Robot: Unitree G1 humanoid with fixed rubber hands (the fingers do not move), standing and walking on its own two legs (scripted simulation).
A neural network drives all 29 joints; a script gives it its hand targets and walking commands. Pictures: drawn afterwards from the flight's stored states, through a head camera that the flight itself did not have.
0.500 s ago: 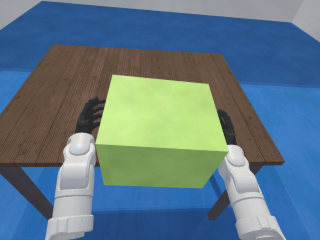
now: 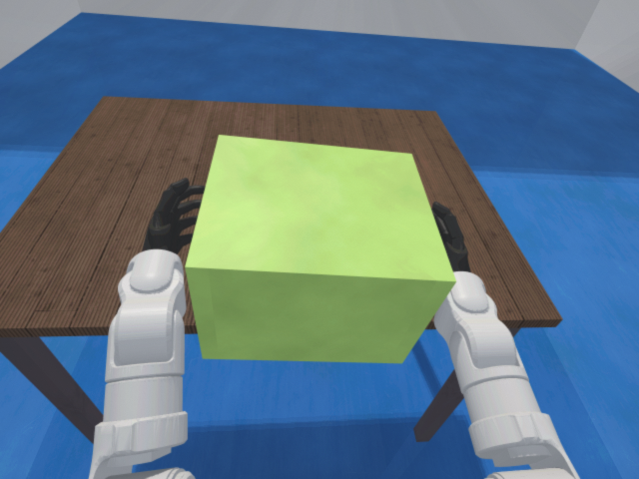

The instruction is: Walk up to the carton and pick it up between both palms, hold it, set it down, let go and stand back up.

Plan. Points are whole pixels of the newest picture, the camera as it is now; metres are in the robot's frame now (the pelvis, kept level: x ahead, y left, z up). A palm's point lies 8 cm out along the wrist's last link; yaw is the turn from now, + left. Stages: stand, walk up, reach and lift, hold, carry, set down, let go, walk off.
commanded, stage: reach and lift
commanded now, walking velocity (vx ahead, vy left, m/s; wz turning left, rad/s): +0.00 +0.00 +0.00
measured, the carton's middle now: (312, 251) +0.37 -0.02 +0.13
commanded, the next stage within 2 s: hold in 0.42 s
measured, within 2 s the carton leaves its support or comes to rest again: neither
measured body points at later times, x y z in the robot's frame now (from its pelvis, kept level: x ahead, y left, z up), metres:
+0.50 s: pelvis +0.00 +0.00 +0.00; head -0.01 +0.03 +0.45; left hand +0.38 +0.16 +0.17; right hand +0.35 -0.18 +0.14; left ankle +0.02 +0.12 -0.75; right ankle +0.00 -0.11 -0.75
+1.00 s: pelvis -0.01 +0.00 +0.00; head -0.03 +0.03 +0.45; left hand +0.36 +0.18 +0.19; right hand +0.36 -0.17 +0.17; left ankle +0.02 +0.12 -0.75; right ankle +0.00 -0.11 -0.75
